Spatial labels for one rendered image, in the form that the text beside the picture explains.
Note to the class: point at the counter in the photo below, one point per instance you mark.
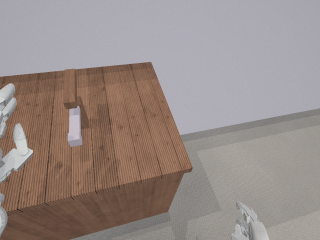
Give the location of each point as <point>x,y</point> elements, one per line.
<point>128,168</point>

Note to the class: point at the tap lever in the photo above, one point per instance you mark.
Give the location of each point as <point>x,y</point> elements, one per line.
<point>74,137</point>

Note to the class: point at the robot left hand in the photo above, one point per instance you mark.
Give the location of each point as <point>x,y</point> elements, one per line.
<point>16,158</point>

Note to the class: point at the robot right hand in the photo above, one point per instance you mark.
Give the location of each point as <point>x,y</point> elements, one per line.
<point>254,231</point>

